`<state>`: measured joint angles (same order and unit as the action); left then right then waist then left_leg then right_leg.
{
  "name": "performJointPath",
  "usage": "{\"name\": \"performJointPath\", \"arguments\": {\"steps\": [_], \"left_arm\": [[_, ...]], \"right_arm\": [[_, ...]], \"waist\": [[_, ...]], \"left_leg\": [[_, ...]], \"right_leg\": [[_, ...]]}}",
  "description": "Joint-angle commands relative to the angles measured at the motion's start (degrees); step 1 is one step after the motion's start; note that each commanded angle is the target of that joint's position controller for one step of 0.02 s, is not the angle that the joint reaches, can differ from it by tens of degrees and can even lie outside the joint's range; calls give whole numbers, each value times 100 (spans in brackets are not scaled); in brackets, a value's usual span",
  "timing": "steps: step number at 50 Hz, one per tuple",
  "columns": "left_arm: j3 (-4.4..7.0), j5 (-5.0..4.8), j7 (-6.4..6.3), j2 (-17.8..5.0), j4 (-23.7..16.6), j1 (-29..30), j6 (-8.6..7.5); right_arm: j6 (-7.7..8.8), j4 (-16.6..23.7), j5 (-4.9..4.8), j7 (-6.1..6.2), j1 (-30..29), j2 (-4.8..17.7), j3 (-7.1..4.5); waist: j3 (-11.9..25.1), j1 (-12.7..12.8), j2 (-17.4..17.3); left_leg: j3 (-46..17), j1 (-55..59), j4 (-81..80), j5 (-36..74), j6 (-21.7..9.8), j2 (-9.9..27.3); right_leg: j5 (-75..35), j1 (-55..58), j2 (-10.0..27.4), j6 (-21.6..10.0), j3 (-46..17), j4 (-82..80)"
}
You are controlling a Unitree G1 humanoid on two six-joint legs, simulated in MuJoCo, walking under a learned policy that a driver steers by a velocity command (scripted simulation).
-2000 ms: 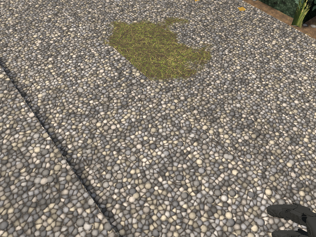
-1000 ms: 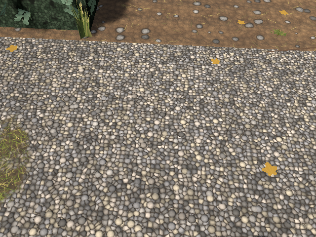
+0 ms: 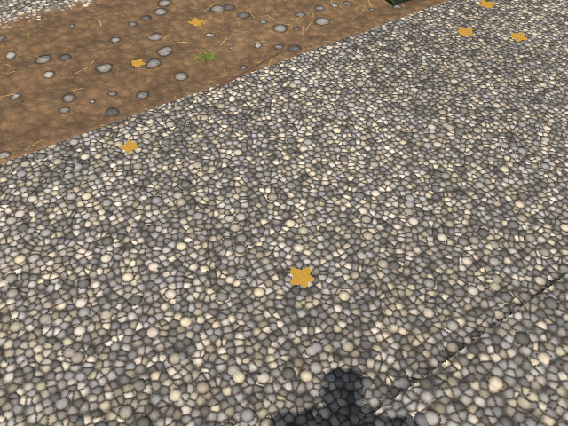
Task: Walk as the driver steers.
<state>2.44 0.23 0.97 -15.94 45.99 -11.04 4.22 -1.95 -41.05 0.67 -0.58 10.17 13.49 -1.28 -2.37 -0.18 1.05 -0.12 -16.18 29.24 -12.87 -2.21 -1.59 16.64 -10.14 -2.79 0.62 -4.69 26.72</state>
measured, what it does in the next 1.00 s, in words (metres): walks ahead: left foot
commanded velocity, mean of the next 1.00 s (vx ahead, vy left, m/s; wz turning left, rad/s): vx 0.29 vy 0.00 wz -0.02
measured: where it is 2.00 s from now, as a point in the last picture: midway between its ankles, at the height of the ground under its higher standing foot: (294, 261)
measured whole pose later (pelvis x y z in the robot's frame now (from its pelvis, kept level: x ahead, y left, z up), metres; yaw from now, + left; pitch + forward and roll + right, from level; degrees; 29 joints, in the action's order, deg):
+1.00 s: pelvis +0.14 +0.04 +0.01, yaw +0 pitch +1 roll +0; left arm 3.0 1.8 1.9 -15.7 53.0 -7.2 -2.1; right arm 4.4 -54.8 0.9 -0.6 23.8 13.2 -2.1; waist 1.4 -2.3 2.2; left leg 2.3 -5.4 20.7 -16.7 -4.0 -3.3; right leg 5.5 -33.9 3.6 -3.0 -1.8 56.4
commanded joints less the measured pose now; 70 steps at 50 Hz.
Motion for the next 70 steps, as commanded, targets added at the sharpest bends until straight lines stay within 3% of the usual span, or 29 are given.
{"name": "performJointPath", "arguments": {"steps": [1, 2, 4, 25, 26, 28, 30, 31, 33, 37, 39, 40, 41, 42, 43, 44, 46, 47, 52, 55, 57, 58, 59, 61, 63, 64, 66, 69, 70], "left_arm": [[110, 131, -67, -845, -259, 136, -191], [94, 55, -51, -723, -184, 359, -221], [-3, 45, -53, -461, -130, 439, -276], [-88, 3, -246, -383, 1172, 173, -350], [-47, -4, -249, -480, 1263, -74, -331], [88, 94, -188, -813, 1234, -398, -264], [205, 89, -199, -960, 1185, -432, -338], [223, 138, -186, -872, 1181, -578, -410], [246, 152, -174, -817, 1090, -448, -570], [335, 82, -129, -927, 901, -47, -711], [327, 71, -133, -830, 872, 27, -708], [244, 108, -140, -539, 786, 214, -764], [69, 69, -123, 71, 399, 380, -876], [138, 56, -97, -255, 394, 450, -897], [168, 50, -59, -448, 338, 670, -892], [167, 99, -8, -509, 396, 521, -888], [159, 220, 76, -479, 500, 333, -776], [148, 197, 109, -402, 421, 505, -721], [20, 147, 168, -277, -73, 1743, -671], [51, 194, 267, -379, 31, 1603, -576], [95, 221, 312, -469, 15, 1762, -680], [132, 246, 312, -475, -112, 2022, -761], [160, 250, 308, -576, -167, 2186, -813], [155, 205, 278, -558, -464, 3124, -928], [-1, 246, 365, -146, -751, 3628, -1059], [-47, 145, 415, -42, -714, 3336, -1034], [-1, 190, 409, -155, -317, 2344, -912], [223, 253, 107, -766, 466, 100, -876], [303, 328, 38, -949, 705, -860, -915]], "right_arm": [[111, 323, -46, -33, 127, 682, -200], [117, 295, -58, -62, -58, 551, -149], [87, 192, -1, -69, -217, 632, -166], [149, -1034, 12, 103, 65, 642, -114], [131, -1121, 23, 94, 222, 723, -149], [52, -1041, 85, 38, 30, 935, -236], [107, -732, 57, 11, -678, 560, -135], [168, -647, 77, 8, -894, 744, -198], [308, -620, 99, -90, -758, 746, -215], [399, -709, 16, -215, -367, 666, -210], [423, -1158, 35, -156, 881, 633, -270], [500, -1469, 96, -53, 2009, 1018, -410], [582, -1463, 179, 9, 2615, 1720, -521], [547, -1373, 163, 29, 2028, 1444, -433], [557, -1183, 120, 26, 1470, 1218, -384], [617, -1038, 91, 12, 1122, 1038, -339], [693, -973, 71, 13, 899, 783, -240], [712, -931, 47, 12, 847, 745, -225], [829, -1201, -99, 38, 1674, 830, -247], [846, -1437, 37, 31, 2112, 887, -297], [860, -1367, 84, 46, 2116, 899, -312], [937, -1659, 124, 114, 2603, 790, -332], [945, -1754, 138, 172, 2755, 856, -358], [988, -1842, 249, 215, 3099, 869, -368], [1004, -1986, 187, 272, 2942, 517, -269], [992, -1870, 213, 235, 2497, 583, -260], [952, -1802, 116, 187, 2103, 770, -271], [767, -1925, 193, 290, 2174, 905, -217], [683, -1999, 121, 333, 2116, 911, -269]], "waist": [[660, -237, -177], [591, -241, 362], [424, -140, 323], [199, -108, -149], [495, -75, -82], [-86, 152, 173], [-638, 410, 952], [-599, 531, 811], [-301, 303, 439], [-229, -3, 695], [-94, -542, 99], [288, -1126, -966], [720, -1213, -2330], [293, -796, -1273], [-109, -526, -654], [-58, -330, -439], [-64, -102, -670], [-178, -53, -747], [-584, -355, -372], [-430, -319, -687], [-265, -315, -329], [-408, -340, -534], [-460, -425, -478], [-887, -896, -361], [-1091, -913, -228], [-1087, -786, -98], [-630, -543, -151], [225, 207, -453], [649, 673, -465]], "left_leg": [[-899, 285, -498, 1236, -149, 733], [-531, 593, -567, 544, -48, 450], [-467, 810, -529, 349, 30, 424], [-632, 688, -869, 543, 56, 640], [-475, 763, -664, -694, 3, 438], [-400, -392, -118, -2695, -141, 192], [312, -1540, 1120, -916, 1, 45], [70, -2003, 1777, -894, 11, 249], [-153, -2331, 2059, -803, 9, 475], [257, -274, 639, -780, -28, 294], [654, 1786, -207, -78, -5, -91], [-253, 3148, -439, -867, -105, 463], [-3376, 3472, -1641, -3389, -509, 2227], [-4373, 2755, -1960, -3743, -831, 2428], [-3626, 2353, -1723, -3208, -777, 2310], [-2972, 1993, -1724, -2535, -672, 2004], [-2213, 1462, -2020, -1784, -608, 1579], [-1975, 1283, -2090, -1341, -656, 1432], [-1109, 1146, -2681, -5, -869, 1151], [-782, 1986, -2516, 1526, -993, 1399], [-464, 2224, -2209, 2006, -989, 1334], [-667, 3269, -1794, 1949, -904, 1630], [-710, 3949, -1641, 1959, -884, 1693], [-722, 4411, -1497, 1656, -846, 1438], [-610, 3179, -1777, 1548, -683, 1308], [-465, 2163, -1952, 1229, -631, 1098], [-327, 1536, -1587, 1297, -576, 1017], [-603, 2298, 1868, 2876, -566, 745], [-691, 1823, 3793, 2902, -582, 715]], "right_leg": [[-1177, 428, 678, -308, -746, -613], [-1019, -106, 719, -429, -802, -620], [-473, -417, 689, -403, -814, -816], [-705, -180, 536, -413, -634, -940], [604, -108, 417, -540, -609, -924], [3327, -340, 602, -965, -1192, -1158], [3223, 21, 1522, -1377, -2288, -1830], [2786, 186, 1812, -1534, -2627, -1985], [2140, 582, 1795, -1547, -2412, -1815], [1548, -704, 1271, -1191, -1278, -1678], [1466, -1873, 903, -1069, -842, -880], [1036, -2809, 383, -922, -306, 994], [1501, -3823, -271, -712, 291, 3315], [786, -4363, -194, -827, -368, 4064], [123, -4527, 226, -853, -389, 4238], [-345, -4135, 490, -776, -337, 3913], [-719, -3540, 814, -518, -129, 3472], [-1019, -3482, 892, -397, -43, 3235], [-1935, -3320, 763, -139, 548, 1496], [-2406, -3445, 858, -328, 506, 2101], [-2495, -3377, 712, -439, 766, 2217], [-2751, -4282, 1049, -562, 2, 2143], [-2479, -5001, 1021, -617, 44, 2144], [-2023, -5872, 865, -580, 480, 1763], [-3424, -4411, 984, -548, 547, 677], [-4164, -3155, 883, -541, 734, 106], [-4971, -1210, 796, -537, 685, -102], [-4598, 177, 862, -361, 564, -524], [-4755, 1281, 1063, -276, 441, -777]]}}
Velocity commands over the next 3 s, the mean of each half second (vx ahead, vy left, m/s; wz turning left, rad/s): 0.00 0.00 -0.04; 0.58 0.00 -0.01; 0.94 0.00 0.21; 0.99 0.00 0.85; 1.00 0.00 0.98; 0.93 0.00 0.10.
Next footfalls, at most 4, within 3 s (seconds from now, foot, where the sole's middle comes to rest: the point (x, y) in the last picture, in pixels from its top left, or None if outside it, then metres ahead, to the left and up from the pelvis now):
0.80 left None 0.12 0.12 -0.77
1.42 right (341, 381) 0.67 -0.16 -0.96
1.80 left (268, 279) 1.00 0.05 -0.96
2.20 right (257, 177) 1.45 0.10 -0.95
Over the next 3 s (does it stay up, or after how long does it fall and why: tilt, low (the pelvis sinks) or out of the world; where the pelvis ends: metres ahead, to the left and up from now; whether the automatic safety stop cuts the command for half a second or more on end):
stays up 1.59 0.63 -0.19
